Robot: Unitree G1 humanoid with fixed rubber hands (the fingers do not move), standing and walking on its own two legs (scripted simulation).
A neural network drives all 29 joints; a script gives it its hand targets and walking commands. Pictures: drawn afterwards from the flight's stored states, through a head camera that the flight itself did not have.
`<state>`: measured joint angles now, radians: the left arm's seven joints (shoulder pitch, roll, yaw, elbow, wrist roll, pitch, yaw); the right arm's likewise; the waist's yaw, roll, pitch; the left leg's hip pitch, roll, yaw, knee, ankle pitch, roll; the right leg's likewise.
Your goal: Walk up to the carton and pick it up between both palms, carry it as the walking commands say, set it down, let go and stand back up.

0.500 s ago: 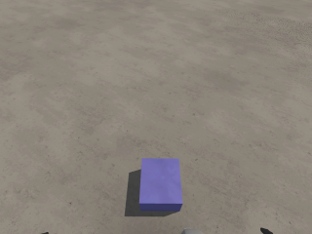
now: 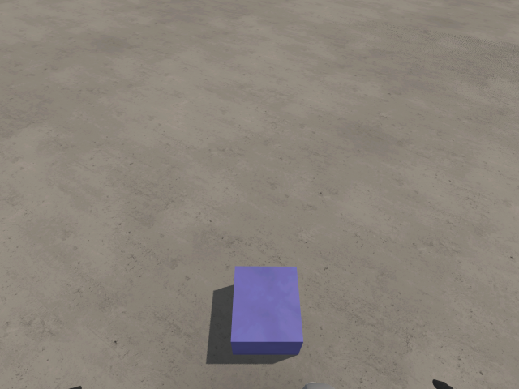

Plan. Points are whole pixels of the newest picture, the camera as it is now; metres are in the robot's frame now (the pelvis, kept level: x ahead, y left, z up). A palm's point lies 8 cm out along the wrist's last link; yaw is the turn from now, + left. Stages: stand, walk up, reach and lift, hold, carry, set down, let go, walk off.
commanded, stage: walk up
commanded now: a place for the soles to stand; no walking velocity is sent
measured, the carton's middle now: (265, 309) +0.50 -0.02 -0.66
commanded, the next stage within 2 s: none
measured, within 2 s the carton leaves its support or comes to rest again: neither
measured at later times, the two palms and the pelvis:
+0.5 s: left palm out of the picture +0.07 +0.32 -0.10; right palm out of the picture +0.09 -0.31 -0.11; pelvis +0.00 +0.00 +0.00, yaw +0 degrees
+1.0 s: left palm out of the picture +0.07 +0.28 -0.10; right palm out of the picture +0.08 -0.37 -0.10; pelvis +0.00 -0.04 +0.00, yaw +0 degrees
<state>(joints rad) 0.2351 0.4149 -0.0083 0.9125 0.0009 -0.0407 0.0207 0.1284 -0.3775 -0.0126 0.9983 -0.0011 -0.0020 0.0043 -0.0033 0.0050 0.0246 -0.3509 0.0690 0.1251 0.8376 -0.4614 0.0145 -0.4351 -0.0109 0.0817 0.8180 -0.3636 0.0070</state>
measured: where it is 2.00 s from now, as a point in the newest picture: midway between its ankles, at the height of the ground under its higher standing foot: outside the picture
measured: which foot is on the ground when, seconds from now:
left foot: down 0.00-1.00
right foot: down 0.00-1.00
